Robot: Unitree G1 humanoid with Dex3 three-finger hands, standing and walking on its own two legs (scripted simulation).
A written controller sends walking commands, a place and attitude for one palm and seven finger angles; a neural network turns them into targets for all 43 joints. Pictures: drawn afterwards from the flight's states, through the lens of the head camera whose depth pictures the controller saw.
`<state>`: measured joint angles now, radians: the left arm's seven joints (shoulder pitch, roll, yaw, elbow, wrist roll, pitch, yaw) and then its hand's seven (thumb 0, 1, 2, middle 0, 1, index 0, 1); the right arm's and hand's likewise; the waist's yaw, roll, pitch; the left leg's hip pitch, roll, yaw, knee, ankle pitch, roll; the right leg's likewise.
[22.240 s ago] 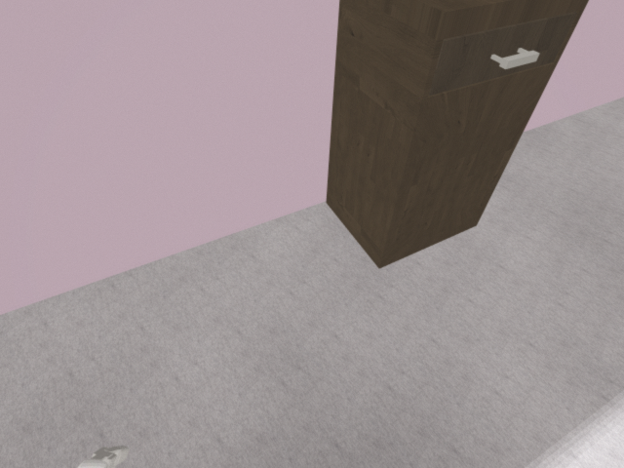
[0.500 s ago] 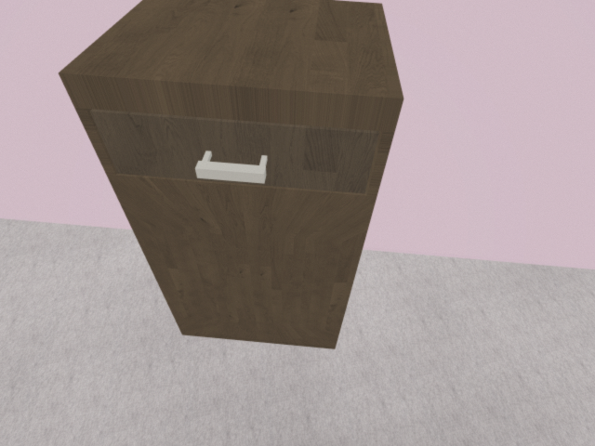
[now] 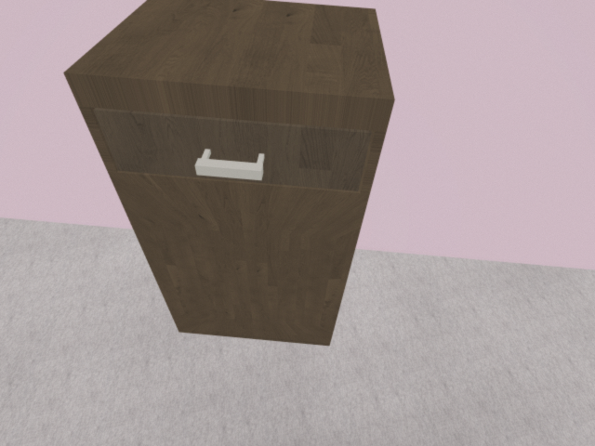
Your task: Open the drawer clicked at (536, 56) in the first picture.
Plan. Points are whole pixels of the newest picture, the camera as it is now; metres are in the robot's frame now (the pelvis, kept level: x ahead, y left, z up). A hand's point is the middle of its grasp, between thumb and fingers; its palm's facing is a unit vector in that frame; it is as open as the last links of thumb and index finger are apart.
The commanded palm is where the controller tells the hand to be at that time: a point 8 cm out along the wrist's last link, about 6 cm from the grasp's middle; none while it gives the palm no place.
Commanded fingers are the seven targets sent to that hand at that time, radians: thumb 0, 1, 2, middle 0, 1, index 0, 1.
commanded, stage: look again from close up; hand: left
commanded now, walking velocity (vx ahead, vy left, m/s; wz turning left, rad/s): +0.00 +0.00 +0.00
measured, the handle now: (231, 162) +0.58 +0.16 +0.05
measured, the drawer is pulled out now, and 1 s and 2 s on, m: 0.00 0.00 0.00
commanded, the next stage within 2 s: raise the hand with hooked fingers in 0.50 s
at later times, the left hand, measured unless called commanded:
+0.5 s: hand out of the picture -0.03 +0.15 -0.18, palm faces +0.05 -0.99 -0.15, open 7.4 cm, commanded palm none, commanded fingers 0.00 0.90 0.90 -0.20 -0.30 -0.20 -0.30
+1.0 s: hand (185, 417) +0.17 +0.15 -0.04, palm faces -0.05 -0.37 -0.93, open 8.4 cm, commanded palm +0.12 +0.20 +0.00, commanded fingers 0.00 0.41 0.69 -0.23 -0.62 -0.23 -0.62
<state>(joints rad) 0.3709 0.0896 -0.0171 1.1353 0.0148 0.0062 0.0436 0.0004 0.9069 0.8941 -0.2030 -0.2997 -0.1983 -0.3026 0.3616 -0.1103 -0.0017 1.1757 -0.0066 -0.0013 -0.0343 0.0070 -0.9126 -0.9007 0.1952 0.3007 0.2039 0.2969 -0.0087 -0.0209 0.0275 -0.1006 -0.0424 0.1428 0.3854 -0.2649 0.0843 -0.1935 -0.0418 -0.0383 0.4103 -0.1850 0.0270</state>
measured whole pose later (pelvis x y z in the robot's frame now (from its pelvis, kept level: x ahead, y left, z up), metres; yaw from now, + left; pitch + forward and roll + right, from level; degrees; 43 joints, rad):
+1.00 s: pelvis -0.02 -0.04 -0.02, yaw +1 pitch +4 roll +2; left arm 0.42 0.27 -0.10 -0.01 0.90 -0.05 0.32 0.01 0.64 0.78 -0.22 -0.47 -0.21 -0.48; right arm 0.11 -0.27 -0.03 0.53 -0.03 -0.01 0.02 0.02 -0.91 -0.90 0.20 0.30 0.20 0.30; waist 0.03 -0.01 -0.08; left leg -0.38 -0.03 0.14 0.64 -0.34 0.05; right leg -0.50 0.04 0.05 0.72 -0.30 -0.05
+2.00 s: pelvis +0.01 +0.00 +0.00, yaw +4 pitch -1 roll -1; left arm -0.09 0.57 -0.03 -0.12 0.87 0.02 -0.05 0.00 -0.46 0.31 -0.32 -1.18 -0.32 -1.18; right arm 0.07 -0.24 0.02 0.60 0.01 0.19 0.00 0.01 -0.91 -0.90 0.19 0.30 0.20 0.30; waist 0.08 0.09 -0.01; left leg -0.13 -0.07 0.01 0.42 -0.27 0.07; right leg -0.19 0.02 0.00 0.43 -0.23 -0.01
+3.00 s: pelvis -0.01 -0.03 +0.00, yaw +4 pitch +2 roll +0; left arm -0.41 0.58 -0.02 0.24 0.86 -0.10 -0.08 0.00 -0.49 0.30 -0.32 -1.20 -0.32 -1.20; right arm 0.14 -0.27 0.00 0.64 0.02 0.17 -0.01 0.01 -0.91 -0.90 0.20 0.30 0.21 0.30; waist 0.06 0.08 0.00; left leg -0.21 -0.05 -0.01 0.40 -0.22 0.04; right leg -0.27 0.04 -0.02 0.41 -0.18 -0.05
